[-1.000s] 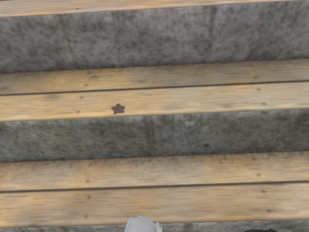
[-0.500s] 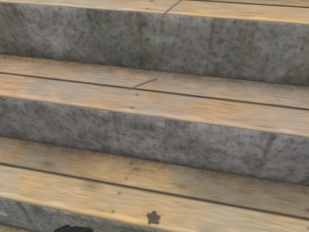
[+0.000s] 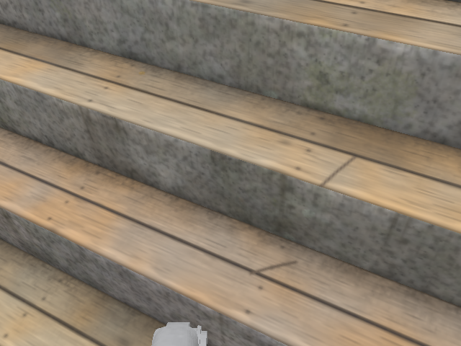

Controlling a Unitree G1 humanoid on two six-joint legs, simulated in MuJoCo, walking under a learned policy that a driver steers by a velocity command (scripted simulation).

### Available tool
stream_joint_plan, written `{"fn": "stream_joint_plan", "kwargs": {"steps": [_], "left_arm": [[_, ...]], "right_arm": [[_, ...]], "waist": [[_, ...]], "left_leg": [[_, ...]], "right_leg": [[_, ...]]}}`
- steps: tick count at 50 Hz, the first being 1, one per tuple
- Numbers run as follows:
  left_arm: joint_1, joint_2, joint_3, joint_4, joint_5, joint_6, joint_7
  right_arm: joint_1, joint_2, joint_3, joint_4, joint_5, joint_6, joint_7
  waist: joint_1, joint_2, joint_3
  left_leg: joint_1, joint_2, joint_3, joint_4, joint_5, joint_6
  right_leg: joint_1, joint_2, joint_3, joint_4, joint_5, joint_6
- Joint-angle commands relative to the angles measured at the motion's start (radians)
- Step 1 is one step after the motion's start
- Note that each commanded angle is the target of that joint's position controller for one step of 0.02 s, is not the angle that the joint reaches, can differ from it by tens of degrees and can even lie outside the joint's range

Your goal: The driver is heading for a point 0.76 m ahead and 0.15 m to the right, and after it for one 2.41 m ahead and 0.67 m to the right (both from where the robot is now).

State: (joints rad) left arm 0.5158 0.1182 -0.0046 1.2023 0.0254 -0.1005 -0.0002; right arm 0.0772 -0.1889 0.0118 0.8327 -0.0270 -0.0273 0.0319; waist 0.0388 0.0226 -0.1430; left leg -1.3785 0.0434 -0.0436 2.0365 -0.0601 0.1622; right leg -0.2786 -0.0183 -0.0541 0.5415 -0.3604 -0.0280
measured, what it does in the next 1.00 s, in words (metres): climbs, turning right: left foot 0.20 m higher, then right foot 0.20 m higher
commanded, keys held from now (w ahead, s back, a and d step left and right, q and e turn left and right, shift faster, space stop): w+e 0.96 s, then w+q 0.04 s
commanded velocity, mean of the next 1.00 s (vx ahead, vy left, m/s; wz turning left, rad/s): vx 0.50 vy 0.00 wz -0.46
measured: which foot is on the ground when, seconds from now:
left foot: up 0.00-0.18, down 0.20-0.84, up 0.86-1.00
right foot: down 0.00-0.24, up 0.26-0.72, down 0.74-1.00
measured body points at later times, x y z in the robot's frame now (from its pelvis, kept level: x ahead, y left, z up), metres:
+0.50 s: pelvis +0.27 +0.06 +0.19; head +0.25 +0.05 +0.64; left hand +0.39 +0.27 +0.05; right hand +0.20 -0.18 +0.02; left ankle +0.30 +0.16 -0.53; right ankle +0.25 -0.06 -0.20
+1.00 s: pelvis +0.45 -0.06 +0.35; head +0.43 -0.06 +0.80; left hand +0.59 +0.13 +0.20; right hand +0.49 -0.35 +0.25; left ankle +0.48 +0.12 -0.11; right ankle +0.42 -0.12 -0.32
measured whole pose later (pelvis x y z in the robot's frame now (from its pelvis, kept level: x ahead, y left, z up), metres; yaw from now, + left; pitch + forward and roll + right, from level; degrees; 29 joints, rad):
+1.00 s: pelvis +0.45 -0.06 +0.35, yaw -28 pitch +7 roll -1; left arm 0.28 0.18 0.02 1.05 0.05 -0.02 -0.04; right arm 0.10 -0.23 -0.01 0.85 -0.03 -0.08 0.07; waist 0.01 0.03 -0.17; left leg -0.91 -0.07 -0.20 1.97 -0.01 0.19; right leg -0.62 0.16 0.01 1.00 -0.49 -0.11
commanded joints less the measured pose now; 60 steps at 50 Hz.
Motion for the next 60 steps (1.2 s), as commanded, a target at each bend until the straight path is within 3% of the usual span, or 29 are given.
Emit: {"fn": "stream_joint_plan", "kwargs": {"steps": [1, 3, 5, 7, 9, 10, 11, 12, 13, 14, 15, 17, 19, 21, 25, 32, 33, 34, 36, 39, 41, 42, 43, 46, 47, 50, 55, 57, 60], "left_arm": [[0.057, 0.051, -0.022, -0.028, 0.088, -0.030, -0.003], [0.237, 0.025, -0.020, 0.055, 0.143, 0.004, -0.025], [0.262, 0.048, -0.015, 0.072, 0.131, 0.011, -0.053], [0.101, 0.071, -0.008, 0.012, 0.063, 0.019, -0.126], [-0.002, 0.208, 0.011, -0.046, 0.011, -0.031, -0.155], [-0.020, 0.271, 0.038, -0.078, -0.021, -0.061, -0.150], [0.010, 0.282, 0.058, -0.053, -0.003, -0.068, -0.155], [0.129, 0.161, 0.025, -0.052, 0.075, -0.077, -0.169], [0.166, 0.062, 0.017, -0.031, 0.090, -0.049, -0.178], [0.120, 0.104, 0.053, 0.022, 0.029, -0.022, -0.182], [0.056, 0.080, 0.061, 0.008, 0.001, -0.012, -0.176], [-0.071, -0.005, 0.036, -0.024, 0.012, -0.018, -0.146], [-0.165, -0.010, 0.028, -0.075, 0.013, 0.019, -0.128], [-0.215, -0.028, 0.021, -0.107, -0.009, 0.046, -0.123], [-0.296, -0.017, -0.004, -0.177, -0.029, 0.061, -0.143], [-0.595, 0.104, -0.007, -0.338, -0.009, 0.110, -0.080], [-0.665, 0.093, -0.013, -0.372, 0.001, 0.125, -0.064], [-0.753, 0.108, -0.026, -0.409, 0.003, 0.151, -0.069], [-0.682, 0.053, -0.035, -0.408, 0.005, 0.176, -0.119], [-0.498, 0.100, -0.021, -0.372, -0.017, 0.135, -0.084], [-0.233, 0.187, 0.010, -0.304, -0.040, 0.141, -0.058], [-0.253, 0.232, 0.059, -0.319, 0.002, 0.121, 0.012], [-0.233, 0.286, 0.083, -0.277, 0.007, 0.114, 0.025], [-0.343, 0.201, 0.071, -0.284, 0.008, 0.057, 0.033], [-0.151, 0.169, 0.042, -0.166, 0.021, 0.061, -0.031], [-0.203, 0.152, 0.033, -0.145, 0.041, 0.068, -0.071], [-0.085, 0.032, -0.007, -0.053, 0.101, 0.051, -0.087], [-0.101, 0.101, 0.002, -0.085, 0.120, 0.031, -0.107], [-0.074, 0.125, -0.008, -0.106, 0.058, 0.030, -0.123]], "right_arm": [[-0.144, 0.007, 0.062, -0.076, -0.012, 0.019, 0.007], [-0.342, 0.031, 0.086, -0.190, -0.008, 0.018, 0.007], [-0.552, 0.019, 0.088, -0.279, -0.015, 0.029, -0.003], [-0.697, 0.089, 0.119, -0.320, -0.040, 0.093, 0.036], [-0.394, 0.050, 0.093, -0.221, 0.001, 0.108, 0.084], [-0.244, -0.032, 0.059, -0.165, 0.015, 0.096, 0.068], [-0.130, -0.087, 0.032, -0.115, -0.012, 0.084, 0.050], [0.071, -0.105, 0.029, -0.054, 0.009, 0.063, 0.046], [0.349, -0.193, -0.008, 0.039, -0.022, 0.078, 0.032], [0.412, -0.248, -0.051, 0.102, -0.019, 0.056, 0.031], [0.280, -0.261, -0.047, 0.129, 0.014, 0.024, 0.029], [0.079, -0.078, -0.013, 0.174, 0.027, 0.002, 0.038], [0.005, 0.099, 0.030, 0.187, -0.026, -0.006, 0.045], [-0.042, 0.123, 0.031, 0.191, -0.021, -0.034, 0.029], [0.076, 0.048, 0.022, 0.267, -0.070, -0.039, 0.017], [0.298, -0.036, 0.033, 0.270, -0.113, -0.062, 0.050], [0.332, -0.027, 0.036, 0.287, -0.117, -0.058, 0.056], [0.231, -0.087, 0.017, 0.263, -0.077, -0.048, 0.099], [0.301, -0.165, 0.008, 0.272, -0.039, -0.072, 0.116], [0.329, -0.171, -0.005, 0.278, -0.086, -0.102, 0.092], [0.262, -0.222, -0.026, 0.307, -0.079, -0.088, 0.116], [0.094, -0.184, -0.058, 0.081, 0.086, -0.111, 0.030], [-0.026, -0.100, -0.029, 0.018, 0.031, -0.107, 0.014], [-0.055, 0.054, -0.002, -0.157, -0.056, -0.096, -0.008], [0.041, 0.014, -0.002, 0.005, 0.031, -0.054, 0.030], [0.062, -0.032, 0.003, -0.029, -0.006, -0.040, 0.049], [-0.029, 0.048, 0.040, 0.000, 0.015, -0.031, 0.048], [-0.190, -0.016, 0.029, -0.078, 0.039, -0.008, 0.036], [-0.364, 0.013, 0.031, -0.165, 0.023, 0.075, 0.032]], "waist": [[0.065, -0.133, -0.043], [0.101, -0.119, 0.083], [0.111, -0.108, 0.060], [0.057, -0.175, 0.107], [-0.113, -0.235, 0.014], [-0.161, -0.231, -0.106], [-0.167, -0.235, -0.206], [-0.175, 0.030, -0.410], [-0.229, 0.225, -0.501], [-0.271, 0.200, -0.279], [-0.184, 0.166, -0.109], [-0.071, -0.077, -0.056], [0.000, -0.153, -0.030], [0.054, -0.103, 0.038], [0.045, 0.002, 0.092], [-0.036, 0.037, 0.020], [-0.050, 0.050, 0.027], [-0.031, 0.038, 0.079], [-0.015, 0.173, 0.046], [0.017, 0.142, -0.173], [0.162, 0.156, -0.177], [0.103, -0.182, -0.163], [0.102, -0.236, -0.124], [-0.013, -0.113, 0.100], [0.025, -0.152, 0.092], [-0.097, 0.007, -0.001], [-0.111, -0.012, 0.113], [-0.091, 0.052, 0.077], [-0.093, -0.145, 0.057]], "left_leg": [[-0.304, 0.010, -0.007, 0.117, -0.079, 0.032], [-0.569, 0.073, -0.025, 0.071, -0.300, 0.106], [-0.401, 0.134, 0.088, -0.304, -0.259, 0.107], [0.274, 0.104, 0.124, -0.567, -0.466, 0.062], [0.584, -0.030, 0.259, -0.545, -0.207, 0.005], [0.704, -0.093, 0.257, -0.806, -0.224, -0.009], [0.911, -0.089, 0.154, -0.924, -0.171, 0.030], [1.365, 0.105, -0.255, -1.057, -0.089, 0.169], [1.483, 0.302, -0.702, -1.470, -0.280, 0.244], [1.224, 0.366, -0.911, -1.673, -0.692, 0.217], [1.030, 0.349, -0.813, -1.682, -0.764, 0.150], [0.962, 0.326, -0.469, -1.568, -0.572, 0.118], [0.910, 0.313, -0.257, -1.597, -0.324, 0.057], [0.854, 0.266, -0.050, -1.659, -0.174, 0.036], [0.952, 0.250, 0.107, -1.792, -0.232, 0.031], [1.235, 0.239, 0.280, -1.913, -0.064, 0.051], [1.304, 0.259, 0.285, -1.932, 0.016, 0.051], [1.198, 0.297, 0.335, -2.037, 0.079, 0.084], [1.251, 0.387, 0.330, -1.976, 0.652, 0.180], [1.430, 0.332, 0.361, -1.647, 1.444, 0.144], [1.093, 0.243, 0.290, -1.378, 1.264, 0.091], [0.881, 0.083, 0.381, -0.954, 0.712, -0.017], [0.704, -0.022, 0.160, -0.560, 0.075, -0.049], [0.422, -0.035, -0.037, -0.089, 0.027, -0.065], [0.209, -0.172, -0.323, 0.054, 0.047, 0.027], [-0.007, -0.134, -0.215, 0.090, 0.004, 0.074], [-0.229, -0.101, -0.132, 0.472, -0.012, 0.162], [-0.032, -0.077, -0.040, 0.083, 0.178, 0.133], [0.215, -0.003, 0.195, -0.128, -0.064, 0.036]], "right_leg": [[0.251, -0.203, 0.317, -0.221, -0.002, -0.210], [0.453, -0.266, 0.372, -0.240, 0.154, -0.201], [0.336, -0.260, 0.360, -0.338, 0.281, -0.201], [-0.264, -0.277, 0.248, -0.611, 0.209, -0.239], [-0.129, -0.276, 0.145, -0.432, 1.405, -0.264], [0.095, -0.243, 0.100, -0.292, 1.726, -0.199], [0.081, -0.242, 0.106, -0.080, 1.787, -0.165], [-0.339, -0.164, 0.189, 0.251, 1.392, -0.143], [-0.459, -0.001, 0.255, 0.561, 0.499, -0.152], [-0.579, 0.025, 0.380, 1.214, 0.521, -0.122], [-0.688, 0.010, 0.346, 1.485, 0.548, -0.115], [-0.826, -0.006, 0.305, 1.681, 0.482, -0.171], [-0.837, -0.055, 0.297, 1.596, 0.517, -0.218], [-0.860, -0.045, 0.281, 1.624, 0.384, -0.246], [-1.069, 0.022, 0.210, 1.987, 0.237, -0.322], [-1.151, -0.071, 0.075, 1.493, 0.305, -0.262], [-1.173, -0.090, 0.063, 1.359, 0.247, -0.262], [-0.971, -0.093, -0.010, 0.994, -0.168, -0.217], [-0.797, 0.014, -0.159, 1.031, -0.224, -0.149], [-0.545, 0.131, -0.066, 0.774, 0.040, -0.222], [-0.130, 0.158, 0.144, 0.460, 0.044, -0.214], [-0.045, 0.043, 0.479, 0.277, -0.408, -0.239], [-0.050, -0.021, 0.805, -0.017, -0.577, -0.273], [-0.188, -0.014, 0.677, -0.032, -0.237, -0.215], [-0.146, -0.033, 0.683, 0.045, 0.158, -0.188], [0.001, -0.072, 0.507, 0.042, 0.586, -0.162], [-0.084, -0.080, 0.373, -0.132, 0.028, -0.130], [-0.208, -0.049, 0.248, -0.223, 0.096, -0.104], [-0.305, -0.161, 0.217, -0.432, 0.470, -0.220]]}}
